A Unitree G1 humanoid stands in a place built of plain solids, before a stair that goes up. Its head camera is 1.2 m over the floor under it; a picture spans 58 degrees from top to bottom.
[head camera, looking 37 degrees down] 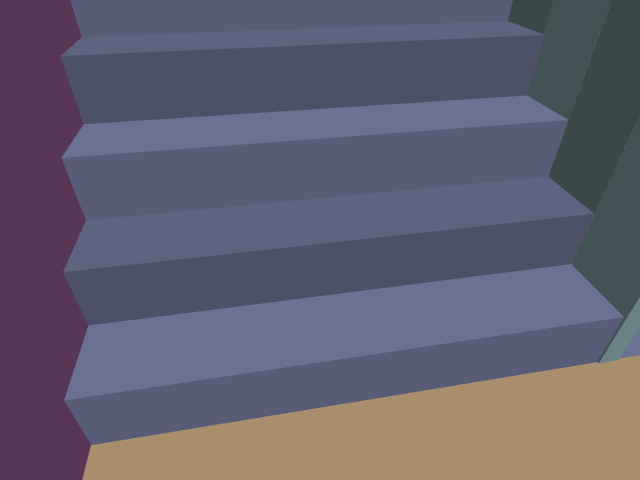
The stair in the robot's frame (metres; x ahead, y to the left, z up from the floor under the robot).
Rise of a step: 0.21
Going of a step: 0.25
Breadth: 1.60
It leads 10 degrees to the left of straight ahead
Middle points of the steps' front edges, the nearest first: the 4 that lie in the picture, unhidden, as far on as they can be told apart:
0.77 -0.14 0.22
1.02 -0.10 0.43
1.27 -0.05 0.64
1.52 -0.01 0.86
